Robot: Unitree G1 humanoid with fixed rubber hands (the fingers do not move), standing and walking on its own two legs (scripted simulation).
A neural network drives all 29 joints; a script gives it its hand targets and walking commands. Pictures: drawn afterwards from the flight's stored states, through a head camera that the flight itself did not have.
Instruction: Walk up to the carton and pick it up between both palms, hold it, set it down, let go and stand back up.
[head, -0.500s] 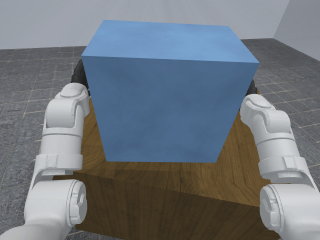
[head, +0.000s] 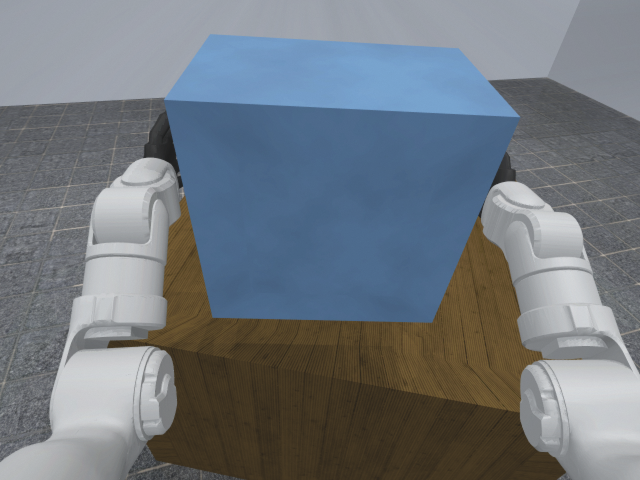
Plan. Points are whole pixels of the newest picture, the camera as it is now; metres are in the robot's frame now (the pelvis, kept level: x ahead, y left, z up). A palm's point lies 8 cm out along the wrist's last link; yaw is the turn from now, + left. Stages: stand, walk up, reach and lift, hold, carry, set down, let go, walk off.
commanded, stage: hold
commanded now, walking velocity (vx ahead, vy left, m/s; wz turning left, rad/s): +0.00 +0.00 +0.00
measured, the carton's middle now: (329, 189) +0.43 +0.03 +0.20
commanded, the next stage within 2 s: none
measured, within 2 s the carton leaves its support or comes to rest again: neither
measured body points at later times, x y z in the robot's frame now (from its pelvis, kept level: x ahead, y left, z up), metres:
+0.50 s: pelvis +0.01 +0.00 +0.00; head -0.02 +0.02 +0.45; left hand +0.41 +0.22 +0.24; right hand +0.42 -0.17 +0.23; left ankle +0.04 +0.11 -0.74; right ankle +0.05 -0.10 -0.74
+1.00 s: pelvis +0.01 +0.00 +0.00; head -0.04 +0.02 +0.45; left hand +0.40 +0.21 +0.25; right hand +0.41 -0.18 +0.24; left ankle +0.04 +0.11 -0.74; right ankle +0.05 -0.10 -0.74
